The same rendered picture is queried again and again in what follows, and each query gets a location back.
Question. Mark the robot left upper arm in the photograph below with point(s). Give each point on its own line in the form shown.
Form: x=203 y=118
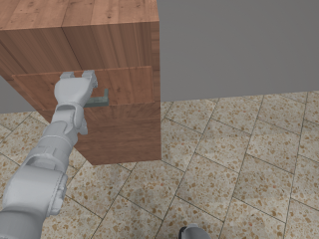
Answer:
x=36 y=193

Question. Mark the left robot forearm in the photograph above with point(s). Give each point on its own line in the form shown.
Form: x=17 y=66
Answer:
x=56 y=143

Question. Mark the cabinet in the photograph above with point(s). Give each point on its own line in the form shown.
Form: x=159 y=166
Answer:
x=50 y=36

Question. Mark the left robot hand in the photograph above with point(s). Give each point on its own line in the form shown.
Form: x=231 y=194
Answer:
x=76 y=90

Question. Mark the handle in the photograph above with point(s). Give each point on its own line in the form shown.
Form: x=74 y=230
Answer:
x=98 y=101

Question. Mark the robot right shin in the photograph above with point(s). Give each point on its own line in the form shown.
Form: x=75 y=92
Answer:
x=191 y=225

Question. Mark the robot right thigh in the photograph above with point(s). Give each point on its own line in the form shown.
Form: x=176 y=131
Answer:
x=194 y=233

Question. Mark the drawer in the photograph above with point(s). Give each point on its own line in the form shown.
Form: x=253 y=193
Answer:
x=129 y=85

